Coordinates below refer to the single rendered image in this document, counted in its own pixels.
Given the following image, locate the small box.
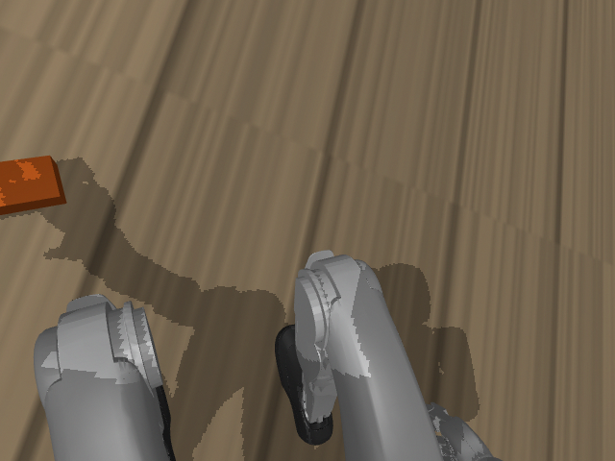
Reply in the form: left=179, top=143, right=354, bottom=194
left=0, top=156, right=67, bottom=215

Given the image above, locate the right robot hand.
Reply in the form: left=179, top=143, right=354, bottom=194
left=426, top=402, right=493, bottom=461

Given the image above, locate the left robot foot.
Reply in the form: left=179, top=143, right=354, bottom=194
left=156, top=385, right=176, bottom=461

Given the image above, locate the right robot foot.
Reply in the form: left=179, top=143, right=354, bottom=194
left=275, top=325, right=333, bottom=446

